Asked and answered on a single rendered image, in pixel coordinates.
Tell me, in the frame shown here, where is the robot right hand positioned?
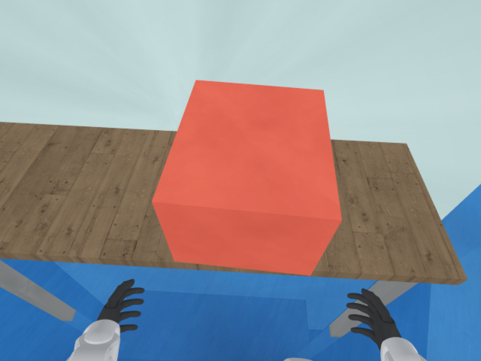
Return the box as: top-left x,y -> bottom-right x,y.
346,288 -> 402,350

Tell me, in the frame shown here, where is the carton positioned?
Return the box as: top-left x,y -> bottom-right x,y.
152,80 -> 342,276

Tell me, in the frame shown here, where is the robot left hand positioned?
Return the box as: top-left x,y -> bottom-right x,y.
97,279 -> 145,333

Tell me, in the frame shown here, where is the table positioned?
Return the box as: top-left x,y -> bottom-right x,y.
0,122 -> 467,338

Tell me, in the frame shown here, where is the right robot forearm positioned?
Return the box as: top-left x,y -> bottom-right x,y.
380,337 -> 426,361

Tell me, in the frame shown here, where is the left robot forearm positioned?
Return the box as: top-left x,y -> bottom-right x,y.
66,320 -> 120,361

